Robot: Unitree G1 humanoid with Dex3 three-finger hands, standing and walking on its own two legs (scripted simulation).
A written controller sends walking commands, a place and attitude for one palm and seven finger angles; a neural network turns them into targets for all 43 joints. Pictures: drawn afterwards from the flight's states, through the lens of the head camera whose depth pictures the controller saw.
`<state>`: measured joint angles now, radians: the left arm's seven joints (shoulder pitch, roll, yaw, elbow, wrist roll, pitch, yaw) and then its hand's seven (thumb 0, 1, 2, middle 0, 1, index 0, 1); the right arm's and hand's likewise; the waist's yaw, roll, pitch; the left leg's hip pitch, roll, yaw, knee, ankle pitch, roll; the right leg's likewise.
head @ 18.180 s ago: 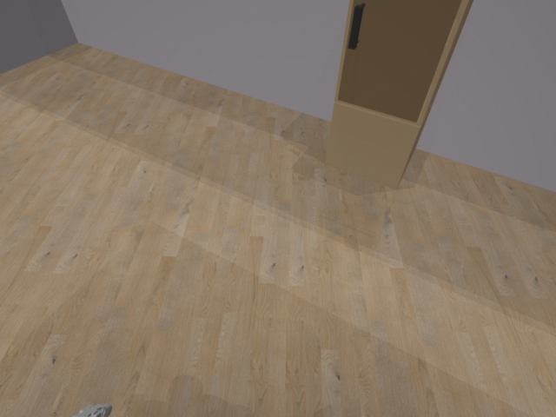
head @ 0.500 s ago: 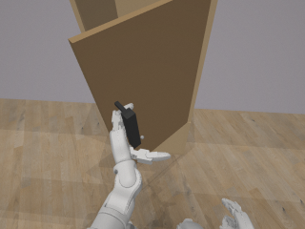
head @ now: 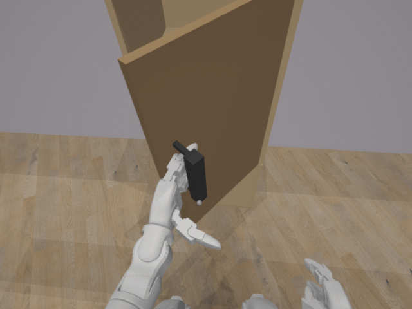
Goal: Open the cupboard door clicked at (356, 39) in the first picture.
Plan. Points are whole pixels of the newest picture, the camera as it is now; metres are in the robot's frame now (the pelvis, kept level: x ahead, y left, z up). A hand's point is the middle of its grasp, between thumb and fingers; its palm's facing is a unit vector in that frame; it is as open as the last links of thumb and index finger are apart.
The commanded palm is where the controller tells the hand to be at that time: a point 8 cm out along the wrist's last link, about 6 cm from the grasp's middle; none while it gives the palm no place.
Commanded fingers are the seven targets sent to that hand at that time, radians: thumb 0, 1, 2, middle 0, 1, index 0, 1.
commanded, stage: slide the hand sideways off the handle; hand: left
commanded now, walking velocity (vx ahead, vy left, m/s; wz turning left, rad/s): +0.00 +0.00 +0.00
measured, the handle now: (189, 172) +0.37 +0.05 +0.05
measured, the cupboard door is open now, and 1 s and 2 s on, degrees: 50 50 50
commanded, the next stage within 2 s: draw the hand back to the body in 0.88 s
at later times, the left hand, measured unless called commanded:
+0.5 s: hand (175, 225) +0.26 +0.07 +0.05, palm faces -0.13 -0.99 -0.02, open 16.3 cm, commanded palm +0.23 +0.14 +0.05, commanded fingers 0.00 -0.50 0.30 -0.15 -0.30 -0.15 -0.30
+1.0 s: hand (149, 248) +0.22 +0.11 +0.05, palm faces -0.10 -0.99 -0.03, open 16.3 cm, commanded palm +0.20 +0.17 +0.06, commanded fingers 0.00 -0.50 0.30 -0.15 -0.30 -0.15 -0.30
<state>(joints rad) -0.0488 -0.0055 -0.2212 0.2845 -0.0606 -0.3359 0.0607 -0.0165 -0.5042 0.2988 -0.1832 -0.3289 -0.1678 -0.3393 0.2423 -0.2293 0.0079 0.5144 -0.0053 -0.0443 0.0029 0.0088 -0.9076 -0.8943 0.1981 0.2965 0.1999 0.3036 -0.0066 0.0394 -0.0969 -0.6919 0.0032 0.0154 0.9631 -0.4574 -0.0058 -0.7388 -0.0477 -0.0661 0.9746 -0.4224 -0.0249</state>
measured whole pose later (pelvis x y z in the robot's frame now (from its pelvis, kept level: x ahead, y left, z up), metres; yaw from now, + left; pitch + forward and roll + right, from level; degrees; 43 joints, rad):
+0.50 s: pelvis +0.02 +0.00 -0.01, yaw +0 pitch +12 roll +0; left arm 0.29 0.07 -0.19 -0.05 -0.04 -0.32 -0.01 -0.02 -0.50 0.30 -0.18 -0.31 -0.17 -0.31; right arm 0.24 -0.21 0.02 0.43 0.00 -0.04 0.00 0.01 -0.91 -0.89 0.20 0.30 0.20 0.30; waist 0.01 0.03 -0.11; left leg -0.72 0.01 0.01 1.03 -0.52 -0.01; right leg -0.76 -0.04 -0.07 1.03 -0.48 -0.03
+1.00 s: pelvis +0.01 -0.01 -0.02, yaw +1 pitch +13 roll +0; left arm 0.49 0.14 -0.07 -0.21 -0.14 -0.35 -0.15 -0.02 -0.50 0.30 -0.15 -0.30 -0.15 -0.30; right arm 0.26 -0.24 0.01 0.41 0.01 -0.09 -0.03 0.01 -0.91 -0.89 0.20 0.30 0.20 0.30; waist 0.01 0.04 -0.13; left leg -0.79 0.02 -0.02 1.11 -0.55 -0.02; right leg -0.82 -0.04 -0.10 1.10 -0.51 -0.03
